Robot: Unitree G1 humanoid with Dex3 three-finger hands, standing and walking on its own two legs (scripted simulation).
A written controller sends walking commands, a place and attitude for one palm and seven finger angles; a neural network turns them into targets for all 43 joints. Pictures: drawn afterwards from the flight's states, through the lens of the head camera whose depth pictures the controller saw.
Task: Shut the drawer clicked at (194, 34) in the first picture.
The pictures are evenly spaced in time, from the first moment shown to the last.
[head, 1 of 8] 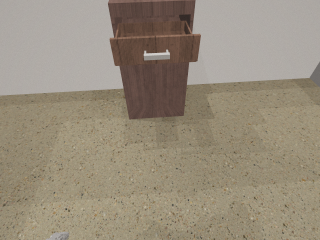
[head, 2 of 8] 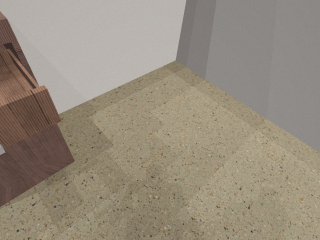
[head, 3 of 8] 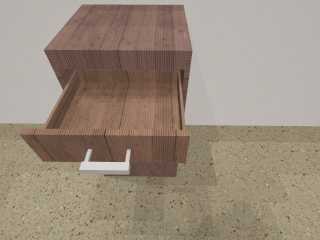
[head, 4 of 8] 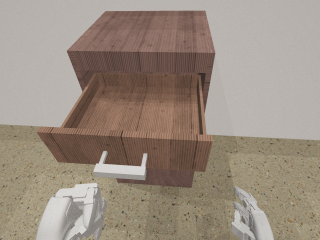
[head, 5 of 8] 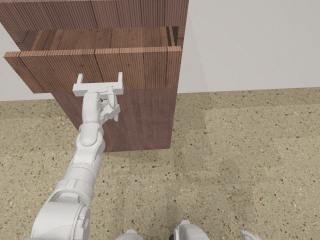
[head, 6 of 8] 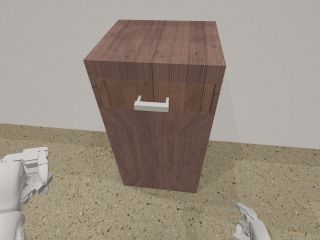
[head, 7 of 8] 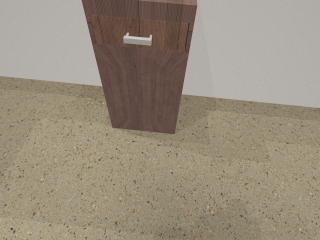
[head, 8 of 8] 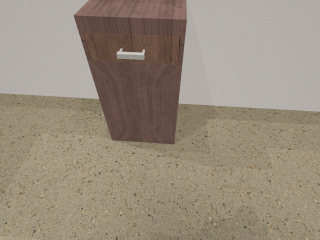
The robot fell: no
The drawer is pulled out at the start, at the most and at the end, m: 0.30 0.30 0.00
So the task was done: yes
